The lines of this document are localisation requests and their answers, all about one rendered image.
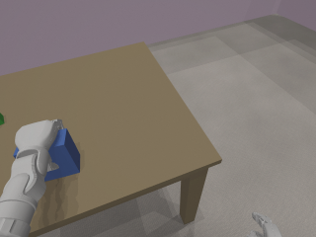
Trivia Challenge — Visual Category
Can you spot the sponge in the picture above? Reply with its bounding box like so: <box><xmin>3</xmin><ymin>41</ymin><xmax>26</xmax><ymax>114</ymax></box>
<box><xmin>13</xmin><ymin>128</ymin><xmax>80</xmax><ymax>182</ymax></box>

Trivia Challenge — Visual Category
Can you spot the robot left hand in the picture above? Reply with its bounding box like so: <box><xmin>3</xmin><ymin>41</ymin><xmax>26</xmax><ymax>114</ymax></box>
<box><xmin>15</xmin><ymin>119</ymin><xmax>64</xmax><ymax>172</ymax></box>

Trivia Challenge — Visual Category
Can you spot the robot left forearm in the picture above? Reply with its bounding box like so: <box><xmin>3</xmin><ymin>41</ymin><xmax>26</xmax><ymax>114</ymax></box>
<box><xmin>0</xmin><ymin>146</ymin><xmax>49</xmax><ymax>237</ymax></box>

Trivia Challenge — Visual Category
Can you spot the robot right hand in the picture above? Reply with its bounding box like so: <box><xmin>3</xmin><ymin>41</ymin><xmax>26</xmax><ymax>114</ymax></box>
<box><xmin>246</xmin><ymin>211</ymin><xmax>282</xmax><ymax>237</ymax></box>

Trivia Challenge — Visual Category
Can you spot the table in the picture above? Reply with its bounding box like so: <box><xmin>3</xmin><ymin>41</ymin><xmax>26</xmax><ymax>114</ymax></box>
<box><xmin>0</xmin><ymin>41</ymin><xmax>222</xmax><ymax>237</ymax></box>

